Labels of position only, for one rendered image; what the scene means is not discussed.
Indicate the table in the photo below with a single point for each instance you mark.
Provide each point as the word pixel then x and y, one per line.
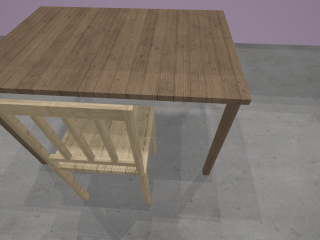
pixel 176 55

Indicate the chair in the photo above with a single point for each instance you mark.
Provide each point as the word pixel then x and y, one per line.
pixel 100 138

